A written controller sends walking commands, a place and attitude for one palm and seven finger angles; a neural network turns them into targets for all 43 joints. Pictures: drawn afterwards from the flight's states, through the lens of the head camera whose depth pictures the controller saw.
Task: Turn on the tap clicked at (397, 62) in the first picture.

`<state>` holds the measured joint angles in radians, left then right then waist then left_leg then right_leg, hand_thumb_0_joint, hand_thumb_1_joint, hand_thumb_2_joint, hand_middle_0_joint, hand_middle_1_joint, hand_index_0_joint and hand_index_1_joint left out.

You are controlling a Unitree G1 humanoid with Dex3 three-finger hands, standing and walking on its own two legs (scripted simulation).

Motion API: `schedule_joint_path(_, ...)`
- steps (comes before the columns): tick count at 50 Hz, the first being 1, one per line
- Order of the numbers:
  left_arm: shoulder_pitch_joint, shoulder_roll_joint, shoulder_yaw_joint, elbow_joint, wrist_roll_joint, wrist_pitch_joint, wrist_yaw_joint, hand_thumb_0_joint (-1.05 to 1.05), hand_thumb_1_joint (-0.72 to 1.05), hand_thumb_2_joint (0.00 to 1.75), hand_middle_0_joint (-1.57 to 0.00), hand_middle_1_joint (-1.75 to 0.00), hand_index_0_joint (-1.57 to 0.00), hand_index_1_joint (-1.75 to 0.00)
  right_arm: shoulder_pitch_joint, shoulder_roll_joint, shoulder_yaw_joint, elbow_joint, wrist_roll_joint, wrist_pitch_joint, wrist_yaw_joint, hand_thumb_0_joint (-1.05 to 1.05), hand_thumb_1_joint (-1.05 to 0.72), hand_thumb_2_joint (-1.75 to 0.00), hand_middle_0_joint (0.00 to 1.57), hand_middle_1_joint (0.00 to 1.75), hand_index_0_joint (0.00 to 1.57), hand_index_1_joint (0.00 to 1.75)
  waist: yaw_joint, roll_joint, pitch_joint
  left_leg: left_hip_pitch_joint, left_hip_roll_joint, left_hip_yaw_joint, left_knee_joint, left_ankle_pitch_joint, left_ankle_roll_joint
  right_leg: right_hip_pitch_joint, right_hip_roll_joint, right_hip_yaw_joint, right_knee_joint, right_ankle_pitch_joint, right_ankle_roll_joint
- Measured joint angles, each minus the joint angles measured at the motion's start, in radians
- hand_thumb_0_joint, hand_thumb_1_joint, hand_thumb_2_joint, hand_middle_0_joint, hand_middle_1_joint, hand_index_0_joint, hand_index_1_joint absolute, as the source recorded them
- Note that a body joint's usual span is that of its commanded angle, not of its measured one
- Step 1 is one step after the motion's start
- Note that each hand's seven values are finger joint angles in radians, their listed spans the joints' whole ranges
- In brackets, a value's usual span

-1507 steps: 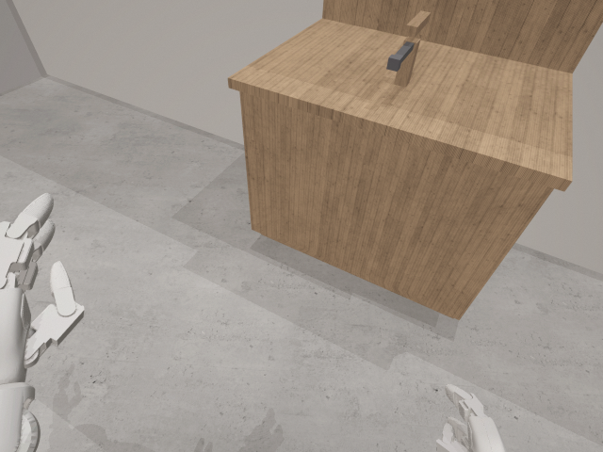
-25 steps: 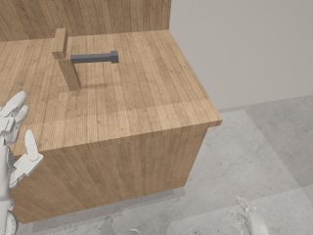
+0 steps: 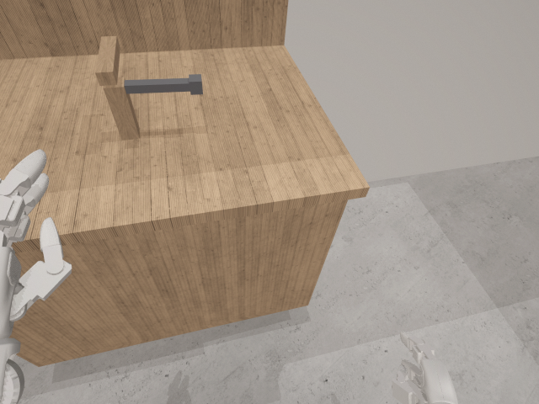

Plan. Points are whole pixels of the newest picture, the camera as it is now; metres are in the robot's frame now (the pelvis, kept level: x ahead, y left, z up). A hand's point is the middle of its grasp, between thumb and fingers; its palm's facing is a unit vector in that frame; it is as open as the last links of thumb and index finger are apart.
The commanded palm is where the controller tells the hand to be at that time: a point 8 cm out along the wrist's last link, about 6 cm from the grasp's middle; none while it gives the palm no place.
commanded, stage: step back with the hand held close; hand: left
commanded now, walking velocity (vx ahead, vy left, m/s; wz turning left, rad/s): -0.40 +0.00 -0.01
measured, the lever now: (195, 84) +0.66 +0.19 +0.12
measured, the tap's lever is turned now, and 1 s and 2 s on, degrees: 86 86 86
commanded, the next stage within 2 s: stop stepping back and stand still in 0.12 s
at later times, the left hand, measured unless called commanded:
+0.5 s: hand out of the picture +0.08 +0.20 +0.17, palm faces +0.40 -0.83 -0.39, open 7.4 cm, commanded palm +0.02 +0.24 +0.19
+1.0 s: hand out of the picture +0.00 +0.22 +0.18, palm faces +0.47 -0.81 -0.35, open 7.4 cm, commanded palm -0.05 +0.26 +0.19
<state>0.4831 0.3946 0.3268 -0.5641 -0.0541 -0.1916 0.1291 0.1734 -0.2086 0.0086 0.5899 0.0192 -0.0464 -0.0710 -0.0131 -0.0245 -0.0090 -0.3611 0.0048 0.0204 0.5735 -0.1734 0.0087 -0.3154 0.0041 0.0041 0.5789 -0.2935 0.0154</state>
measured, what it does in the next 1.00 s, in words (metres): walks backwards: right foot, then left foot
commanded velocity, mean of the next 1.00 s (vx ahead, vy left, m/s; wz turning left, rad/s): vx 0.06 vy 0.04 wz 0.00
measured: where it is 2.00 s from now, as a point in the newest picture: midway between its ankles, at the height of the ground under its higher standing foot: outside the picture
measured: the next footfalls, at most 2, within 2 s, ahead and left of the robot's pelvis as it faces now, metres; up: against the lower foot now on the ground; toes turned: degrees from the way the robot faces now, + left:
right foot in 0.26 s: -0.01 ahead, -0.12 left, +0.00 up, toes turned +0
left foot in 0.60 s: -0.12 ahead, +0.09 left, +0.00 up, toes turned +7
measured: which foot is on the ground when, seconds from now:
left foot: down 0.00-0.28, up 0.30-0.58, down 0.60-1.00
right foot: down 0.00-0.00, up 0.02-0.24, down 0.26-0.94, up 0.96-1.00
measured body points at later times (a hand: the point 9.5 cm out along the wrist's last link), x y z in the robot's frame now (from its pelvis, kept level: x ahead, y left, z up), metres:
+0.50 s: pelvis -0.13 -0.04 +0.01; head -0.13 -0.05 +0.46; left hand +0.05 +0.24 +0.19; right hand +0.02 -0.29 -0.08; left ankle -0.17 +0.11 -0.68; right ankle -0.05 -0.12 -0.73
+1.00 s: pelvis -0.19 -0.03 +0.00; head -0.21 -0.02 +0.45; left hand -0.03 +0.27 +0.19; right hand +0.00 -0.24 -0.08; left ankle -0.16 +0.08 -0.73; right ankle -0.12 -0.11 -0.68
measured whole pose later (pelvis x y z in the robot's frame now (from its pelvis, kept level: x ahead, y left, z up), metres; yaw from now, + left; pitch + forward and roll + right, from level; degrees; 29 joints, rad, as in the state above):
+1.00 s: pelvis -0.19 -0.03 +0.00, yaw +5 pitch -4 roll +0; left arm 0.43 0.36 0.31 -0.50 -0.03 -0.11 0.15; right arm 0.22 -0.17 0.01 0.64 0.00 -0.12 -0.06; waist 0.00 -0.02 0.02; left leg -0.25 0.02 0.07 0.60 -0.28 0.05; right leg -0.47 0.04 -0.02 0.97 -0.42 -0.01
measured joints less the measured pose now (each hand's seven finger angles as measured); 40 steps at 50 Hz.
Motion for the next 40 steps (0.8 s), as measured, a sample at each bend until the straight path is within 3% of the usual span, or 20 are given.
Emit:
schedule_joint_path(3, -0.028, 0.022, 0.031, 0.022, -0.012, 0.002, 0.004, 0.01, 0.89, 0.90, -0.21, -0.31, -0.21, -0.31, -0.030, 0.015, -0.022, 0.007, -0.003, -0.023, 0.010, 0.01, -0.91, -0.90, 0.21, 0.30, 0.20, 0.30, 0.013, -0.044, 0.045, 0.011, -0.024, 0.040, -0.021, -0.049, 0.026, -0.088, 0.001, 0.059, 0.192, -0.144, -0.001)
schedule_joint_path(6, -0.032, 0.008, 0.028, 0.019, -0.012, 0.035, 0.006, 0.02, 0.89, 0.90, -0.21, -0.31, -0.21, -0.31, -0.023, 0.022, -0.024, 0.007, -0.010, -0.053, 0.022, 0.01, -0.91, -0.90, 0.20, 0.30, 0.20, 0.30, 0.010, -0.027, 0.067, 0.025, -0.013, 0.033, -0.070, -0.002, 0.022, -0.112, 0.027, 0.053, 0.243, -0.155, 0.006)
schedule_joint_path(9, 0.000, -0.005, 0.019, -0.002, -0.011, 0.046, 0.008, 0.02, 0.89, 0.90, -0.21, -0.31, -0.21, -0.31, 0.001, 0.026, -0.016, 0.003, -0.011, -0.066, 0.029, 0.01, -0.91, -0.90, 0.21, 0.30, 0.20, 0.30, 0.009, -0.002, 0.064, 0.024, 0.004, 0.023, -0.109, 0.043, 0.013, -0.086, 0.033, 0.023, 0.180, -0.118, 0.004)
schedule_joint_path(13, 0.039, 0.001, 0.019, 0.000, -0.002, 0.045, 0.008, 0.02, 0.89, 0.90, -0.21, -0.31, -0.21, -0.31, 0.031, 0.024, -0.008, 0.005, -0.016, -0.065, 0.026, 0.01, -0.90, -0.90, 0.21, 0.30, 0.20, 0.30, 0.020, 0.031, 0.045, -0.021, 0.021, 0.012, -0.100, 0.070, -0.005, 0.016, 0.030, -0.001, -0.015, -0.028, -0.011)
schedule_joint_path(15, 0.032, -0.005, 0.012, 0.020, 0.010, 0.047, 0.006, 0.02, 0.89, 0.90, -0.21, -0.31, -0.21, -0.31, 0.032, 0.015, -0.013, 0.018, -0.015, -0.053, 0.025, 0.01, -0.90, -0.90, 0.21, 0.30, 0.20, 0.30, 0.025, 0.064, 0.056, -0.069, 0.034, -0.009, 0.004, -0.069, -0.013, 0.026, 0.046, -0.024, -0.064, 0.090, -0.043)
schedule_joint_path(17, 0.032, -0.017, -0.001, 0.034, 0.009, 0.057, 0.007, 0.02, 0.89, 0.90, -0.21, -0.31, -0.21, -0.31, 0.040, 0.010, -0.015, 0.041, -0.007, -0.042, 0.022, 0.01, -0.90, -0.90, 0.21, 0.30, 0.20, 0.30, 0.033, 0.053, 0.050, -0.136, -0.001, -0.033, 0.240, -0.183, -0.022, 0.013, 0.033, -0.024, -0.063, 0.096, -0.065)
schedule_joint_path(19, 0.039, -0.033, -0.005, 0.049, 0.006, 0.069, 0.011, 0.02, 0.89, 0.90, -0.21, -0.31, -0.21, -0.31, 0.050, 0.009, -0.011, 0.059, -0.003, -0.037, 0.017, 0.01, -0.90, -0.90, 0.21, 0.30, 0.20, 0.30, 0.034, 0.022, 0.034, -0.160, -0.030, -0.030, 0.426, -0.188, -0.027, 0.004, 0.011, -0.010, -0.070, 0.102, -0.070)
schedule_joint_path(21, 0.035, -0.044, -0.007, 0.076, 0.004, 0.077, 0.018, 0.02, 0.89, 0.90, -0.21, -0.31, -0.21, -0.31, 0.060, 0.007, -0.010, 0.071, -0.004, -0.038, 0.008, 0.01, -0.91, -0.90, 0.21, 0.30, 0.20, 0.30, 0.019, -0.004, 0.012, -0.130, -0.031, -0.014, 0.462, -0.179, -0.026, -0.003, -0.012, -0.007, -0.084, 0.117, -0.068)
schedule_joint_path(24, 0.015, -0.050, -0.016, 0.113, 0.006, 0.082, 0.024, 0.02, 0.89, 0.90, -0.21, -0.31, -0.21, -0.31, 0.077, -0.005, -0.017, 0.081, -0.008, -0.054, -0.005, 0.01, -0.91, -0.90, 0.21, 0.30, 0.20, 0.30, -0.009, -0.025, -0.019, -0.025, -0.016, 0.001, 0.339, -0.207, -0.008, -0.019, -0.039, -0.020, -0.101, 0.140, -0.065)
schedule_joint_path(29, 0.034, -0.045, -0.019, 0.058, 0.006, 0.072, 0.031, 0.02, 0.89, 0.90, -0.21, -0.31, -0.21, -0.31, 0.090, -0.052, -0.046, 0.052, -0.008, -0.079, -0.010, 0.01, -0.91, -0.90, 0.21, 0.30, 0.20, 0.30, -0.036, -0.013, -0.031, 0.210, 0.018, 0.014, -0.071, -0.231, 0.046, -0.074, -0.048, -0.052, -0.063, 0.149, -0.055)
schedule_joint_path(30, 0.039, -0.038, -0.017, 0.037, 0.002, 0.066, 0.032, 0.02, 0.89, 0.90, -0.21, -0.31, -0.21, -0.31, 0.092, -0.064, -0.055, 0.038, -0.007, -0.085, -0.013, 0.01, -0.91, -0.90, 0.21, 0.30, 0.20, 0.30, -0.040, 0.007, -0.023, 0.241, 0.033, 0.004, -0.137, -0.191, 0.048, -0.092, -0.039, -0.064, -0.028, 0.131, -0.049)
schedule_joint_path(31, 0.039, -0.025, -0.008, 0.032, 0.000, 0.060, 0.032, 0.02, 0.89, 0.90, -0.21, -0.31, -0.21, -0.31, 0.086, -0.058, -0.063, 0.040, -0.004, -0.085, -0.016, 0.01, -0.91, -0.90, 0.20, 0.30, 0.20, 0.30, -0.037, -0.004, -0.008, 0.243, 0.028, 0.006, -0.130, -0.158, 0.016, -0.105, -0.041, -0.050, 0.021, 0.081, -0.038)
schedule_joint_path(33, 0.051, -0.010, 0.010, 0.053, 0.000, 0.055, 0.030, 0.02, 0.89, 0.90, -0.21, -0.31, -0.21, -0.31, 0.091, -0.044, -0.065, 0.050, 0.003, -0.085, -0.016, 0.01, -0.91, -0.90, 0.20, 0.30, 0.20, 0.30, -0.027, -0.008, -0.011, 0.244, 0.025, 0.009, -0.097, -0.160, -0.028, -0.117, -0.027, -0.037, 0.125, -0.044, -0.017)
schedule_joint_path(35, 0.041, -0.006, 0.022, 0.088, 0.005, 0.061, 0.024, 0.02, 0.89, 0.90, -0.21, -0.31, -0.21, -0.31, 0.112, -0.035, -0.062, 0.057, 0.009, -0.094, -0.013, 0.01, -0.91, -0.90, 0.20, 0.30, 0.20, 0.30, -0.024, 0.016, -0.020, 0.237, 0.034, -0.010, -0.061, -0.181, -0.037, -0.079, -0.009, -0.049, 0.112, -0.073, -0.010)
schedule_joint_path(38, -0.021, -0.016, 0.029, 0.130, 0.008, 0.060, 0.013, 0.01, 0.89, 0.90, -0.21, -0.31, -0.21, -0.31, 0.106, -0.028, -0.052, 0.082, 0.005, -0.088, -0.003, 0.01, -0.91, -0.90, 0.20, 0.30, 0.20, 0.30, -0.004, 0.040, 0.006, 0.136, 0.032, -0.043, 0.188, -0.281, 0.005, -0.043, 0.005, -0.074, 0.038, 0.100, -0.059)
schedule_joint_path(40, -0.051, -0.056, 0.017, 0.148, 0.010, 0.064, 0.001, 0.01, 0.89, 0.90, -0.21, -0.31, -0.21, -0.31, 0.078, -0.023, -0.043, 0.118, -0.003, -0.070, 0.009, 0.01, -0.91, -0.90, 0.20, 0.30, 0.20, 0.30, 0.016, 0.040, 0.020, 0.049, 0.008, -0.048, 0.382, -0.277, 0.016, -0.039, 0.008, -0.076, 0.031, 0.107, -0.081)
